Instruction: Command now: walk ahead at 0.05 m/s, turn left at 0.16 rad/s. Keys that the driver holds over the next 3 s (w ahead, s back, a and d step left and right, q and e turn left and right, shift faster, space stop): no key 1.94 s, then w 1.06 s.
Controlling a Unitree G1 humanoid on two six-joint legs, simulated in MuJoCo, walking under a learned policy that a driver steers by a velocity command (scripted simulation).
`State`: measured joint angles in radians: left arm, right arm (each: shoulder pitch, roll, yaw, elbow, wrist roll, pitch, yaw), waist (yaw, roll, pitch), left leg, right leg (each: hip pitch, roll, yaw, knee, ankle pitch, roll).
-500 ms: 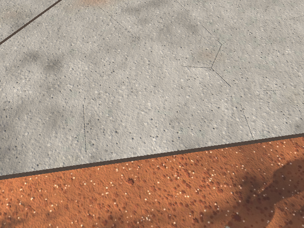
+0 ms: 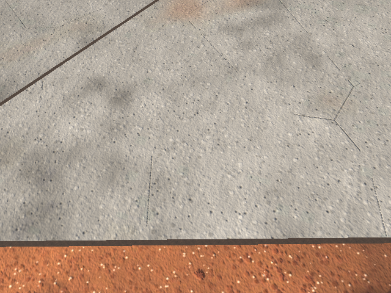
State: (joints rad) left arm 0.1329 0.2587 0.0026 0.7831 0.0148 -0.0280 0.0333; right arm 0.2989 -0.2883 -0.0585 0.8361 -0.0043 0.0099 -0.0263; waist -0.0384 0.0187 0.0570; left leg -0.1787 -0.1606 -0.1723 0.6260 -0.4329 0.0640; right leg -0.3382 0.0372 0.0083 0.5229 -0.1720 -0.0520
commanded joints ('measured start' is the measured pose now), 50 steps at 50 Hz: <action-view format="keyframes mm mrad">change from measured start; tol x4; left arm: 1 109 127 24 -31 -16 3 0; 5 3 92 5 -20 8 11 3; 13 46 127 19 55 -1 29 -5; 30 118 63 14 242 -7 32 -12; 50 173 9 4 350 -7 32 3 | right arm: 1 130 -111 -20 -13 -12 22 -13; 3 52 -85 -15 -4 -10 40 -3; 17 -54 -62 32 128 -12 11 1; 50 55 30 67 292 -4 -20 -20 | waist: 1 21 -141 -181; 2 18 -89 -128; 4 -6 -137 -75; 12 18 -157 -87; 15 28 -88 -69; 16 63 -10 -20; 20 62 45 -11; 50 50 -10 11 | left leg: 1 -153 39 36 367 -243 -35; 4 -99 88 27 295 -75 -72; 11 3 111 129 -68 39 -83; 14 124 150 94 -288 247 -51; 15 144 213 22 -294 256 -36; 17 -64 239 -13 -310 149 -8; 18 -91 238 -12 -332 139 -14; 50 -21 228 26 -331 282 0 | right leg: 1 268 -433 459 -159 718 -273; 3 145 -308 309 -226 418 -180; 4 110 -268 258 -253 345 -151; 6 110 -211 193 -252 304 -122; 11 153 -209 226 -248 97 -121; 15 31 -168 221 -235 -98 -20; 16 61 -107 160 -249 -135 -4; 18 187 -98 132 -205 -40 -4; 20 219 -104 128 -185 25 -12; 50 191 -108 116 -175 101 12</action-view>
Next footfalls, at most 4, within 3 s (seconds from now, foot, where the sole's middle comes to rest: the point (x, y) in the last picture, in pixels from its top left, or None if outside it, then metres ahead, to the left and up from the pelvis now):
0.30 left None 0.02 0.12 -0.77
2.26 right None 0.19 -0.10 -0.77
2.76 left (196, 274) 0.54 0.03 -0.77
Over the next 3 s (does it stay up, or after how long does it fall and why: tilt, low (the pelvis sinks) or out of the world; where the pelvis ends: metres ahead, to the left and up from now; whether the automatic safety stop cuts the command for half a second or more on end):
stays up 0.50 -0.01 0.01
